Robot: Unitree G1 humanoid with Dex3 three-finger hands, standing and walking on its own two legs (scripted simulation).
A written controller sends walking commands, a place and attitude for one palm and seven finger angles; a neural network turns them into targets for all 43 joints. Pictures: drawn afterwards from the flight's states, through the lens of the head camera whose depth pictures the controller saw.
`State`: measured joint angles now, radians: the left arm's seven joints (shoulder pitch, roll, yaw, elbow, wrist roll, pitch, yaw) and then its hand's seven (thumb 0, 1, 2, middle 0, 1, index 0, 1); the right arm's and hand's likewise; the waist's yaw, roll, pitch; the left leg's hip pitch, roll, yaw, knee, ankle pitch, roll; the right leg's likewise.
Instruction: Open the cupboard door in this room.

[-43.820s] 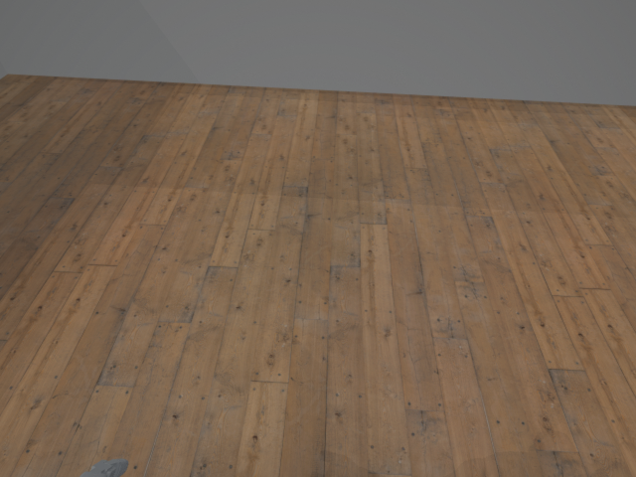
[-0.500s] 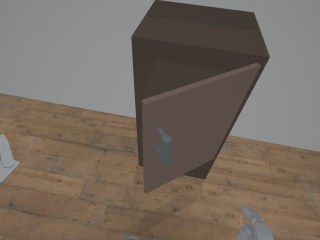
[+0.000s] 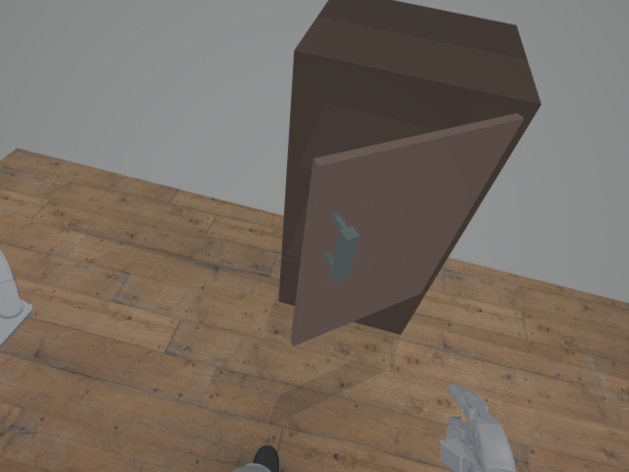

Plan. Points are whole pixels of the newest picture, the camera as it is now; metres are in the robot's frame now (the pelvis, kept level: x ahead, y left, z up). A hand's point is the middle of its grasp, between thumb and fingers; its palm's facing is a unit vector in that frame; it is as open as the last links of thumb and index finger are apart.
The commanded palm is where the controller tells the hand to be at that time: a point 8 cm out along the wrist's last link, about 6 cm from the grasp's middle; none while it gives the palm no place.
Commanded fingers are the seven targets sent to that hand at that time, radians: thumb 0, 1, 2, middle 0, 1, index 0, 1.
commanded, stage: stop stepping back and stand still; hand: left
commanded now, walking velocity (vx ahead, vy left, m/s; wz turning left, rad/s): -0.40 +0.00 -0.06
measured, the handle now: (337, 247) +0.48 +0.00 -0.04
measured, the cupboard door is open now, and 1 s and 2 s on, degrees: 40 40 40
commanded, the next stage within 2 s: let the arm hang, fingers relaxed in 0.82 s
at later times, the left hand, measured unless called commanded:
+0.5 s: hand out of the picture +0.10 +0.23 +0.19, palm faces +0.35 -0.80 -0.48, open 7.4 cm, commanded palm +0.07 +0.27 +0.18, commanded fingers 0.00 0.90 0.90 -0.20 -0.30 -0.20 -0.30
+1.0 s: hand (25, 464) +0.11 +0.27 +0.08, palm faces +0.23 -0.83 -0.50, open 7.4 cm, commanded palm none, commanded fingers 0.00 0.90 0.90 -0.20 -0.30 -0.20 -0.30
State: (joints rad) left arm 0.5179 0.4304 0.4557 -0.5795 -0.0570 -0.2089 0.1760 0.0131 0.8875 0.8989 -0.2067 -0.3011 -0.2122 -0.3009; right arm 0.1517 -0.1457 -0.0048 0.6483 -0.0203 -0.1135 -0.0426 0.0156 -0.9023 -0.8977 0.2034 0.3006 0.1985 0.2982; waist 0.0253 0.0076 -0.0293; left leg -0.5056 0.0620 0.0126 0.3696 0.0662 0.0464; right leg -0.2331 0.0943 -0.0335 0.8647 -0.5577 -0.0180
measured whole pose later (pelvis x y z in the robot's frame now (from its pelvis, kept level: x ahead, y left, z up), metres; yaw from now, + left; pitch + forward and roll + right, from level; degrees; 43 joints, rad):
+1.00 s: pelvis -0.12 +0.02 +0.00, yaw -3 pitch +1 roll +0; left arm 0.38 0.38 0.25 -0.09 0.02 -0.12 0.06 0.00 0.89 0.90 -0.20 -0.30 -0.21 -0.30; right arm 0.18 -0.26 -0.01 0.76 -0.01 -0.10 -0.01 0.01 -0.90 -0.90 0.20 0.30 0.20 0.30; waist 0.02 0.05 -0.04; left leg -0.32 0.03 0.02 0.60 -0.29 -0.02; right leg -0.31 -0.02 -0.11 0.61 -0.31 -0.03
